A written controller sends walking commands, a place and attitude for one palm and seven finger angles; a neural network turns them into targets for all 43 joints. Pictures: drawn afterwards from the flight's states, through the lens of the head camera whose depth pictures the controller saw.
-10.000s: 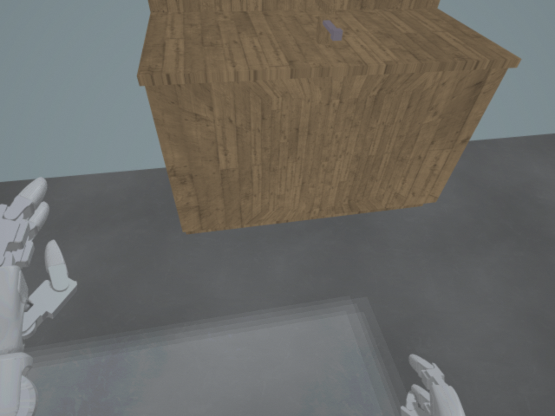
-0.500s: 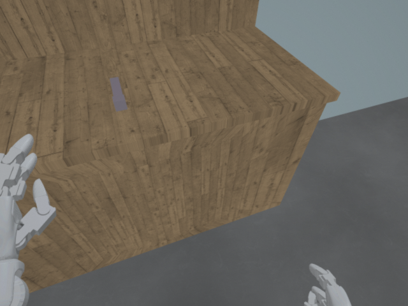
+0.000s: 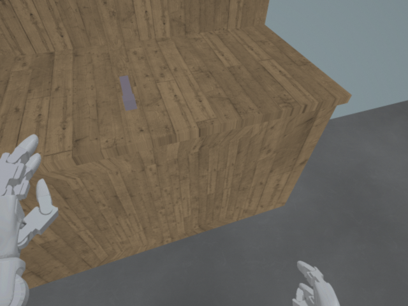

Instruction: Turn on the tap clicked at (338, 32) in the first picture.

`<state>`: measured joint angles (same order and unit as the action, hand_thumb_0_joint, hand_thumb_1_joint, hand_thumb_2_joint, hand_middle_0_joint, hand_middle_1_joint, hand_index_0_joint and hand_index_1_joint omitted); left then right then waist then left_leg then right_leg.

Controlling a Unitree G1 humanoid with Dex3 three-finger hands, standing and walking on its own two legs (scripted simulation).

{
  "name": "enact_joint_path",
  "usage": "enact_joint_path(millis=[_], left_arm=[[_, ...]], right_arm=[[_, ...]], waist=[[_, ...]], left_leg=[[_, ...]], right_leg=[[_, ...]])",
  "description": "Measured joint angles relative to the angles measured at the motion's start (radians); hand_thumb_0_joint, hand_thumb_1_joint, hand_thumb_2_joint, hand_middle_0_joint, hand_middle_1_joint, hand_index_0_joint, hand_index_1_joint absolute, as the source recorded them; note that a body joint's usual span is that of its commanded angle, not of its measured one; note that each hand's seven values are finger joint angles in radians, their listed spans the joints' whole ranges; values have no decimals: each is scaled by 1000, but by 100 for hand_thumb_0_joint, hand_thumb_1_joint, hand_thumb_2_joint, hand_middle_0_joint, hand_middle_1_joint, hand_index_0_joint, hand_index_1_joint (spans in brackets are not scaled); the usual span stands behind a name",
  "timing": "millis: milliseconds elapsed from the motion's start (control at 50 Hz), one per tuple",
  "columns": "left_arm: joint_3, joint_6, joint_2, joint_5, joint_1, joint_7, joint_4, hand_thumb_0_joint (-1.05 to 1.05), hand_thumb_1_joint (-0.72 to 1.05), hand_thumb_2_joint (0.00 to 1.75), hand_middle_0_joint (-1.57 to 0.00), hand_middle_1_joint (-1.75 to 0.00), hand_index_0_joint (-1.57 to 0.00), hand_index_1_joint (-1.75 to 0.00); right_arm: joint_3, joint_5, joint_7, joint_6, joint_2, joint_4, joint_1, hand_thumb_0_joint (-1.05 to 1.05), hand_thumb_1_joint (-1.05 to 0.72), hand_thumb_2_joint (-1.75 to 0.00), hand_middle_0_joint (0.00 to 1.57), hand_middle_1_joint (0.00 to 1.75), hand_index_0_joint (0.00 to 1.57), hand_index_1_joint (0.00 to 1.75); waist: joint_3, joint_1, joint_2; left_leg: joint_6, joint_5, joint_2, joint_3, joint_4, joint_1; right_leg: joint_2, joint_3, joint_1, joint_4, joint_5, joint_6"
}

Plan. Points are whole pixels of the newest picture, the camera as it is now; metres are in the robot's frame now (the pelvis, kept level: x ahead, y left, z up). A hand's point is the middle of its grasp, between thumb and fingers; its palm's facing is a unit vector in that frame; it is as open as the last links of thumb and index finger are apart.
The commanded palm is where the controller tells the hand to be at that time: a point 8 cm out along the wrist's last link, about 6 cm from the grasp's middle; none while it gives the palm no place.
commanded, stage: look again from close up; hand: left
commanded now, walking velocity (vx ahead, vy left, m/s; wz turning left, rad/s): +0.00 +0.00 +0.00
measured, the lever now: (129, 102) +0.53 +0.23 +0.10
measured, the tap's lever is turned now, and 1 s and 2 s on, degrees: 0 0 0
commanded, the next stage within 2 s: shuffle to correct the standing spot in 0.10 s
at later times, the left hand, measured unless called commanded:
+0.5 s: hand (56, 189) +0.25 +0.26 +0.15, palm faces +0.40 -0.84 -0.36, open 7.4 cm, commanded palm +0.19 +0.29 +0.17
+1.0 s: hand (110, 130) +0.36 +0.20 +0.17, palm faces +0.41 -0.83 -0.39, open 7.4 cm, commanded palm +0.27 +0.24 +0.17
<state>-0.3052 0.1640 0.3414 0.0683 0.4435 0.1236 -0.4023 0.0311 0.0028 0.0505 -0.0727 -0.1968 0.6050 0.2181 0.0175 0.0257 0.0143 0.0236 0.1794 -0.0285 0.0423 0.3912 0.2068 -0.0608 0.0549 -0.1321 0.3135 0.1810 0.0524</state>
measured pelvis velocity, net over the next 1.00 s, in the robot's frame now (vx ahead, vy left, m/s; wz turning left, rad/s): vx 0.12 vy -0.04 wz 0.01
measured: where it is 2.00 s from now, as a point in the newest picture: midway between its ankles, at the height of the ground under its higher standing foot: outside the picture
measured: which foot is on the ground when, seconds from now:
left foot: down 0.00-0.60, up 0.62-0.84, down 0.86-1.00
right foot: down 0.00-0.86, up 0.88-1.00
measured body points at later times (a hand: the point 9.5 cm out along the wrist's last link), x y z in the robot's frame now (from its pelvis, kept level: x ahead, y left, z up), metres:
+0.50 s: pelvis +0.03 +0.01 +0.00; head +0.04 +0.02 +0.44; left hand +0.22 +0.30 +0.17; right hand +0.19 -0.21 -0.09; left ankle +0.02 +0.10 -0.75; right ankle -0.01 -0.07 -0.74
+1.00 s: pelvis +0.12 -0.04 -0.04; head +0.17 -0.02 +0.41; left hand +0.33 +0.25 +0.19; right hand +0.33 -0.24 -0.11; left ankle +0.21 +0.09 -0.75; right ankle +0.09 -0.14 -0.66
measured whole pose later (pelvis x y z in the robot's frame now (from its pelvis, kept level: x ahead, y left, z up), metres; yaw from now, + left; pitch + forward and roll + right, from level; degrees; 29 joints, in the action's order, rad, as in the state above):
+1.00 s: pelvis +0.12 -0.04 -0.04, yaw +1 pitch -4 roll +2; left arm -0.44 0.19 0.45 0.07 0.28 0.11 -0.56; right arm 0.01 -0.02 0.03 -0.07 -0.14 0.57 0.08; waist 0.18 0.00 -0.07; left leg 0.01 0.22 0.09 -0.16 0.69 0.40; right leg -0.02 -0.02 -0.50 1.33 0.44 0.01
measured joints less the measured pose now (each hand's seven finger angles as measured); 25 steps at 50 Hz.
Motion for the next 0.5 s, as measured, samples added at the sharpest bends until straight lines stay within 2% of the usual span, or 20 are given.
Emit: enact_joint_path(millis=[240,340,420,500], left_arm=[[-12,2,12,-1,11,-4,-18,1,89,90,-21,-30,-21,-30],[-22,0,23,-7,13,0,-21,1,89,90,-21,-30,-21,-30],[-27,-11,16,-18,-4,11,-28,1,89,90,-21,-30,-21,-30],[-34,-11,19,-24,-3,20,-65,1,89,90,-21,-30,-21,-30]], right_arm=[[-5,-1,3,4,-9,-12,-2,1,-90,-90,20,30,21,30],[-6,-5,11,7,1,-13,0,1,-90,-90,20,30,21,30],[-5,-6,15,2,20,-14,14,1,-90,-90,20,30,21,30],[5,-12,8,-2,38,-12,19,1,-90,-90,20,30,21,30]], waist=[[-3,-7,-22],[-16,-5,-49],[-30,-12,-54],[-22,-12,-50]], left_leg=[[25,-4,-24,-17,-17,-6],[35,10,-40,-30,-7,-2],[35,25,-42,-17,6,11],[19,58,-28,-10,45,24]], right_leg=[[25,-15,-6,6,4,-26],[38,-34,-48,97,78,-33],[27,-29,-84,205,161,-28],[19,-2,-65,151,147,-14]])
